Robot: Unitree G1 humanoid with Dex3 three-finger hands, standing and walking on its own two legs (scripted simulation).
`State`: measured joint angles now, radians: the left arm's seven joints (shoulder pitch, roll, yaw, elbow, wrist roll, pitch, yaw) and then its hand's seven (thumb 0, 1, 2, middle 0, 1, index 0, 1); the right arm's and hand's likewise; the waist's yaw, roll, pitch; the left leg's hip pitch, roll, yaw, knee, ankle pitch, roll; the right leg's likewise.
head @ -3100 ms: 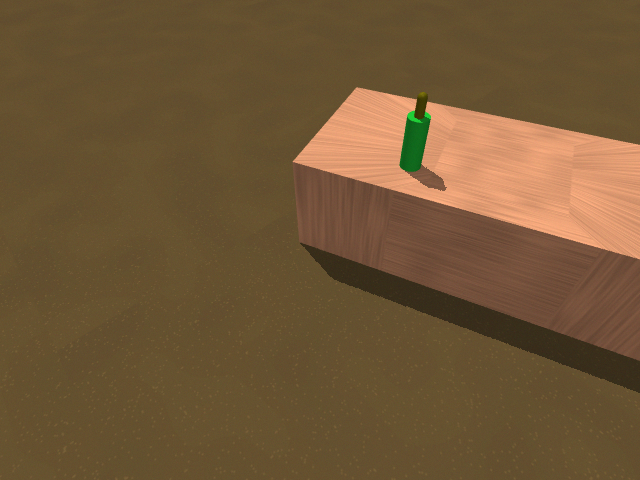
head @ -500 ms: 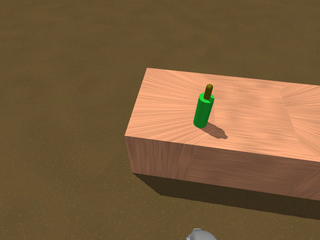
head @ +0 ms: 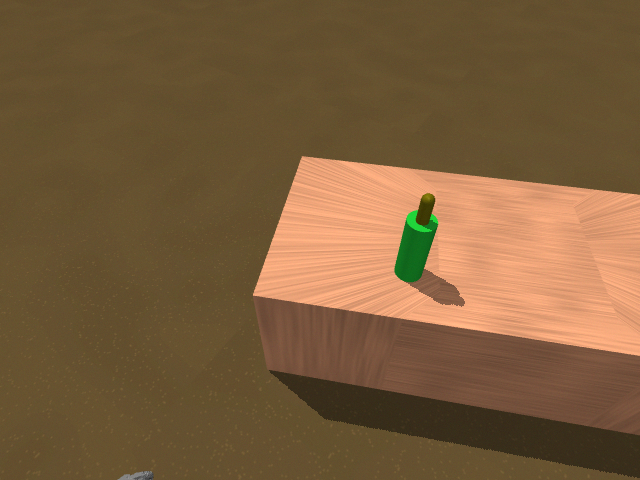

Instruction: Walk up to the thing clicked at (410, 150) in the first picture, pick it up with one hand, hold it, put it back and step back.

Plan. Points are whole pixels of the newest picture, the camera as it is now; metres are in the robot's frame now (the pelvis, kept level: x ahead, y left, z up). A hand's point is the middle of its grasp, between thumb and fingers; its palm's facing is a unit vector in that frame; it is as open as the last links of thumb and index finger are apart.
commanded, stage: walk up
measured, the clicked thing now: (417, 237) +0.70 -0.21 -0.21
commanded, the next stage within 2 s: stand in 1.06 s
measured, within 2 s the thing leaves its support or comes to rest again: neither
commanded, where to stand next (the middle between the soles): +0.06 -0.01 m, yaw +2 degrees
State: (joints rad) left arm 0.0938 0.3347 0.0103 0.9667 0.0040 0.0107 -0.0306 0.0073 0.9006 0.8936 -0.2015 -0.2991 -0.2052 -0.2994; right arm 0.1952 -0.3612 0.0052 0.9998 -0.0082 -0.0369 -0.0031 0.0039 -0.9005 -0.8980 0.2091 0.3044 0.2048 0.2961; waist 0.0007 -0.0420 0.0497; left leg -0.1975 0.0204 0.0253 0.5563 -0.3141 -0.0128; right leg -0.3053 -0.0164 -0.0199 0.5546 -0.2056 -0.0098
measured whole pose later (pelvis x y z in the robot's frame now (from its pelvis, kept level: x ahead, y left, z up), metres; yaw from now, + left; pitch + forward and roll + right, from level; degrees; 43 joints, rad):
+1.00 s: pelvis +0.01 -0.01 +0.01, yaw +2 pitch -2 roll +0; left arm 0.06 0.34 0.05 1.12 0.01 0.02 -0.03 0.01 0.90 0.89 -0.20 -0.30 -0.20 -0.30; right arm 0.13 -0.36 0.00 1.12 -0.01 -0.02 -0.01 0.00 -0.90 -0.90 0.21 0.30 0.20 0.30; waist 0.00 -0.01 0.06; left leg -0.10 0.03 -0.01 0.36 -0.23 -0.03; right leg -0.20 0.00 -0.06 0.37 -0.14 -0.02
